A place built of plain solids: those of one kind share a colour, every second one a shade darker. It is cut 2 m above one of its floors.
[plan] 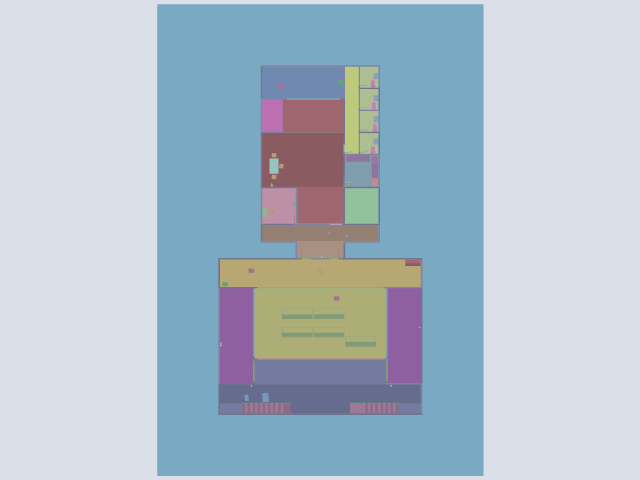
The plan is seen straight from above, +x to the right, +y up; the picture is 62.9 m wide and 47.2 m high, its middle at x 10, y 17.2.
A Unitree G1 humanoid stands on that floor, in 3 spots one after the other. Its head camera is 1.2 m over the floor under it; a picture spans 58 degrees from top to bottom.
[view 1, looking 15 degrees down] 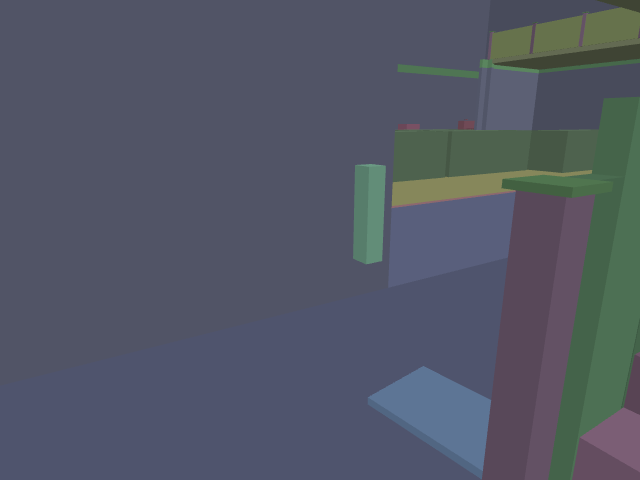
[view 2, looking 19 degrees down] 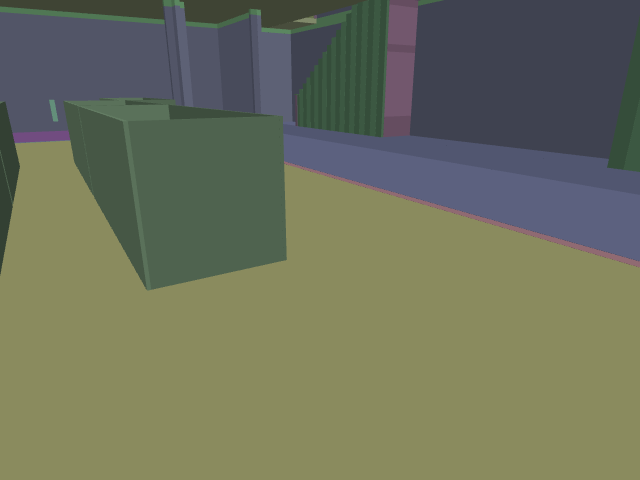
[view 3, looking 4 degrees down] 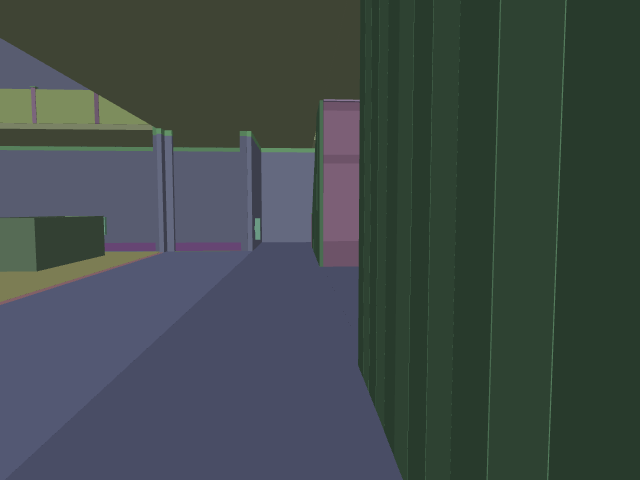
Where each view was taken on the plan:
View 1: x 1.48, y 0.65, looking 58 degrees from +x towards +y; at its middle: wall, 2.85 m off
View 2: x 3.58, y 9.03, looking -32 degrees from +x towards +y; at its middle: floor_chapel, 3.69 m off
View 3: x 3.88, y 1.68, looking -3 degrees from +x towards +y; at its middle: stair_pan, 9.10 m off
